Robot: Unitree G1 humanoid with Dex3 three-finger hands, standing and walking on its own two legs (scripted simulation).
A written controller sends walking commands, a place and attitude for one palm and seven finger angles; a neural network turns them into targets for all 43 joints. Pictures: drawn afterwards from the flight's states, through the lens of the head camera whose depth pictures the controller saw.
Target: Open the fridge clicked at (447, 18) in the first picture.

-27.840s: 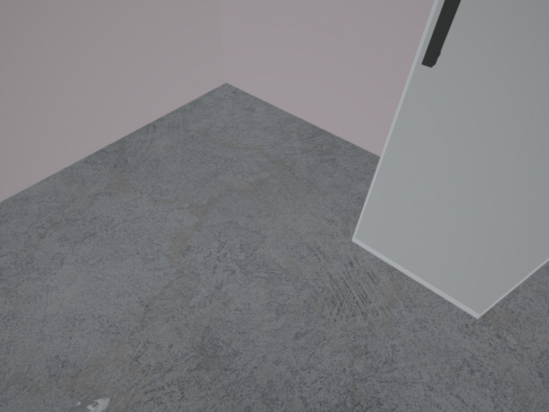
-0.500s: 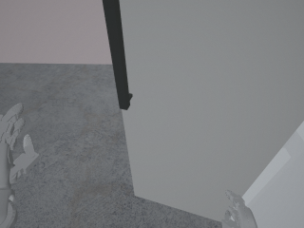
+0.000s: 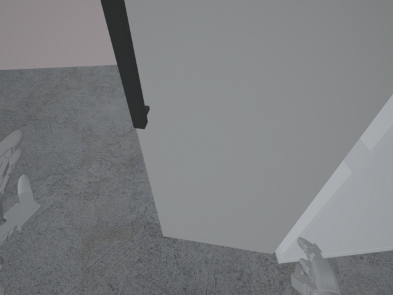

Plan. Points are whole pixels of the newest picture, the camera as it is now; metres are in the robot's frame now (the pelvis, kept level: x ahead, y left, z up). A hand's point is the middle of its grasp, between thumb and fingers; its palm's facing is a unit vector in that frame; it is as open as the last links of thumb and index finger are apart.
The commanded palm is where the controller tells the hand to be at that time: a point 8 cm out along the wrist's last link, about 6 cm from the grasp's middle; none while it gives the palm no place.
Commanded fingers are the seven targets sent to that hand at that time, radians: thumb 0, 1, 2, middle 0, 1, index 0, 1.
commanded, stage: step back with the hand held close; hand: left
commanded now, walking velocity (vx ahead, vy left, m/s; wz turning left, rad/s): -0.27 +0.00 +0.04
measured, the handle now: (129, 51) +0.46 +0.16 +0.27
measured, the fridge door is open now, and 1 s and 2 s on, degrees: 75 75 75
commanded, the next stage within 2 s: stop stepping back and stand still in 0.86 s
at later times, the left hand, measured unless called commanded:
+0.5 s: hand out of the picture +0.12 +0.27 +0.17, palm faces +0.51 -0.74 -0.44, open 7.4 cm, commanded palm +0.04 +0.31 +0.18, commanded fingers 0.00 0.90 0.90 -0.20 -0.30 -0.20 -0.30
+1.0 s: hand out of the picture +0.01 +0.28 +0.18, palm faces +0.53 -0.75 -0.40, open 7.4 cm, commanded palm -0.05 +0.31 +0.18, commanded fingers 0.00 0.90 0.90 -0.20 -0.30 -0.20 -0.30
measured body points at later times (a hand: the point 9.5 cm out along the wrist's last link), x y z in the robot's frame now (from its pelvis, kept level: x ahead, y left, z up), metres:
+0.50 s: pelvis -0.08 +0.00 -0.02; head -0.07 +0.02 +0.43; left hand +0.08 +0.31 +0.19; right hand +0.09 -0.23 -0.09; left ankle +0.01 +0.10 -0.74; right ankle +0.03 -0.14 -0.74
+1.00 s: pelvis -0.17 +0.00 +0.00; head -0.15 +0.04 +0.45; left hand -0.02 +0.32 +0.20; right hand +0.03 -0.20 -0.07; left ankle -0.06 +0.10 -0.74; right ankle -0.25 -0.13 -0.68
